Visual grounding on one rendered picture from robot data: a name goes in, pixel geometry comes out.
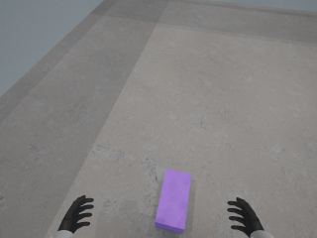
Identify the carton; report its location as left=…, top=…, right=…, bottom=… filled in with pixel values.
left=155, top=169, right=191, bottom=234

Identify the left robot hand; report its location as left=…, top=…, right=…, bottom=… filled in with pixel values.
left=57, top=195, right=94, bottom=233

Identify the right robot hand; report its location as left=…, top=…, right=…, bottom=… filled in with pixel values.
left=227, top=197, right=264, bottom=238

